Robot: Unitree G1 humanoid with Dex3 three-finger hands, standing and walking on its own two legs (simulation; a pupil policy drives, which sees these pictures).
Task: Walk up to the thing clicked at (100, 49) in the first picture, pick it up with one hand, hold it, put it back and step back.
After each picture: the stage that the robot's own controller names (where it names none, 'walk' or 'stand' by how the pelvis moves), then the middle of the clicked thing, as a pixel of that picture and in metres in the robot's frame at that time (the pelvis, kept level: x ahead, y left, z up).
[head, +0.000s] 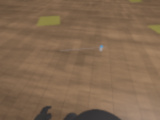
stand; (101, 48) +1.58 -0.22 -0.72
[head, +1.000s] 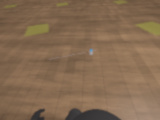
walk; (91, 52) +1.46 +0.12 -0.69
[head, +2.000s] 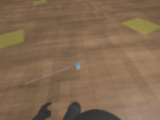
walk; (77, 66) +0.93 +0.29 -0.72
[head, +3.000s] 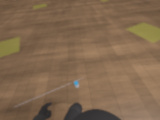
walk; (76, 84) +0.58 +0.25 -0.72
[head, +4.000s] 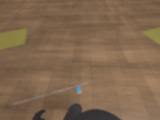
stand; (78, 90) +0.44 +0.17 -0.70
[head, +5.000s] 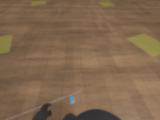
stand; (72, 100) +0.36 +0.18 -0.72
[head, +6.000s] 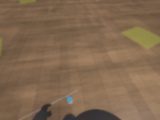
stand; (69, 100) +0.32 +0.23 -0.72
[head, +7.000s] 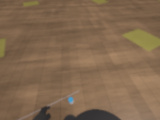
stand; (71, 100) +0.34 +0.22 -0.73
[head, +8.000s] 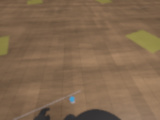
stand; (72, 100) +0.35 +0.20 -0.73
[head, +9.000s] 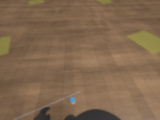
stand; (72, 100) +0.34 +0.19 -0.73
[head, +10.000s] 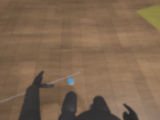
go down; (70, 81) +0.39 +0.18 -0.59
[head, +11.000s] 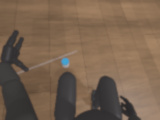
go down; (65, 63) +0.44 +0.21 -0.32
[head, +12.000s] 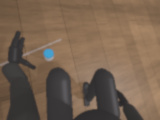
close in; (48, 55) +0.42 +0.24 -0.25
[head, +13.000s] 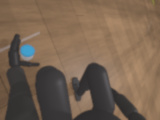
close; (27, 53) +0.42 +0.26 -0.22
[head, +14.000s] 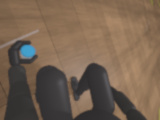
close; (27, 53) +0.40 +0.26 -0.23
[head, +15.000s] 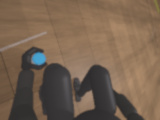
lift; (38, 59) +0.36 +0.24 -0.21
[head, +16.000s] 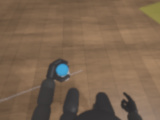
lift; (63, 73) +0.32 +0.18 +0.01
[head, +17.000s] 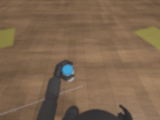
hold; (68, 73) +0.33 +0.16 +0.03
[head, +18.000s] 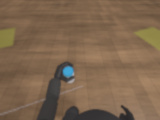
hold; (69, 75) +0.32 +0.16 +0.01
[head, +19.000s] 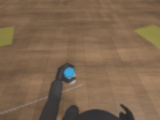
crouch; (70, 76) +0.32 +0.15 +0.00
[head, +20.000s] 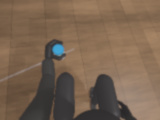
crouch; (59, 52) +0.45 +0.20 -0.08
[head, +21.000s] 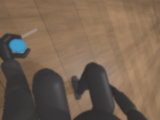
lower; (19, 48) +0.43 +0.29 -0.23
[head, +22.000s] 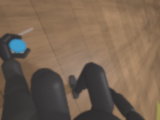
lower; (18, 48) +0.43 +0.28 -0.23
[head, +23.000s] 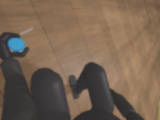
lower; (17, 47) +0.44 +0.29 -0.23
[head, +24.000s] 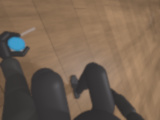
lower; (18, 47) +0.44 +0.29 -0.22
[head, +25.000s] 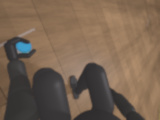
loosen; (24, 49) +0.43 +0.26 -0.23
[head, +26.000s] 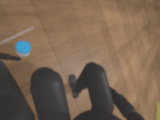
withdraw; (23, 49) +0.43 +0.26 -0.24
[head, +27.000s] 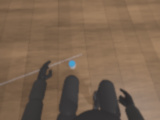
walk; (72, 64) +0.45 +0.18 -0.41
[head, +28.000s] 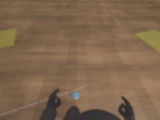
stand; (75, 95) +0.38 +0.14 -0.66
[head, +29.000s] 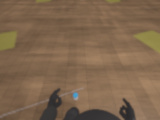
stand; (75, 96) +0.39 +0.15 -0.67
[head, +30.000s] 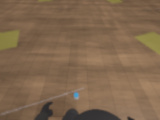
stand; (76, 96) +0.39 +0.15 -0.70
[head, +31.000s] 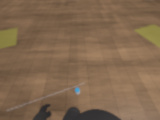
walk; (77, 91) +0.42 +0.15 -0.71
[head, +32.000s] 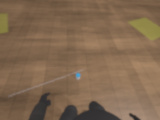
walk; (78, 76) +0.58 +0.10 -0.71
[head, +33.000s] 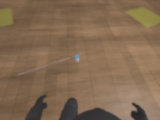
walk; (77, 58) +0.87 +0.22 -0.70
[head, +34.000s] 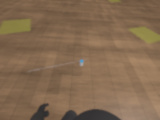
stand; (81, 62) +1.02 +0.15 -0.71
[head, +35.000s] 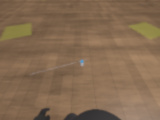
stand; (81, 63) +1.03 +0.17 -0.73
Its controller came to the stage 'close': yes
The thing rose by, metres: 0.72
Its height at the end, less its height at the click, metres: +0.00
